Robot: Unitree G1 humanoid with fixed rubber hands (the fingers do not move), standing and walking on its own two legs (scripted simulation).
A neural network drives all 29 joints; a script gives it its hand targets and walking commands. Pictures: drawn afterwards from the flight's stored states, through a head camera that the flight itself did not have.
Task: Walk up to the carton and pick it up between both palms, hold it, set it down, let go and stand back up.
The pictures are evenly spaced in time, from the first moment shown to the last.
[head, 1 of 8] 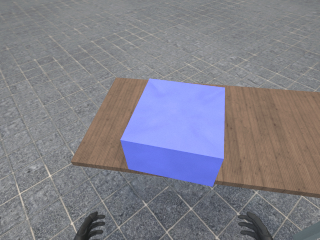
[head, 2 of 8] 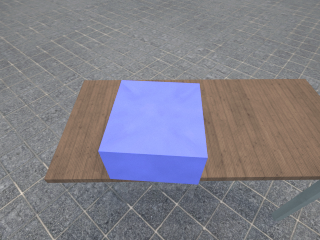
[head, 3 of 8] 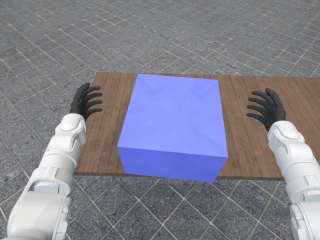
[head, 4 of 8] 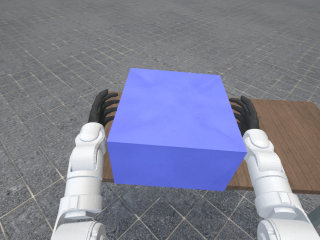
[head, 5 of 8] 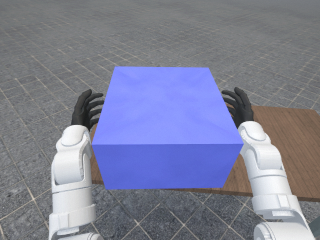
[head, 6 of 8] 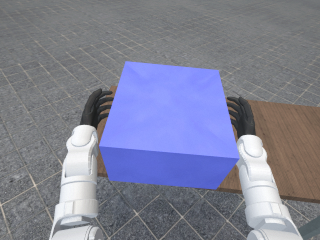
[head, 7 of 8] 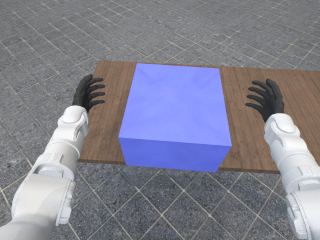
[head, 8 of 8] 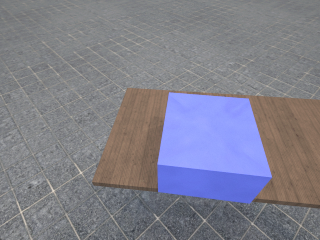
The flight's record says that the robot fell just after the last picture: no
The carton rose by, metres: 0.19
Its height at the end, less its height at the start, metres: +0.00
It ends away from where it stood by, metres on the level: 0.00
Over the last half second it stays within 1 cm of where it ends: yes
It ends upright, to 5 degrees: yes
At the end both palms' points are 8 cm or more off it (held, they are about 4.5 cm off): yes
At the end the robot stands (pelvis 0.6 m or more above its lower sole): yes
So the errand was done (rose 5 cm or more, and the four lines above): yes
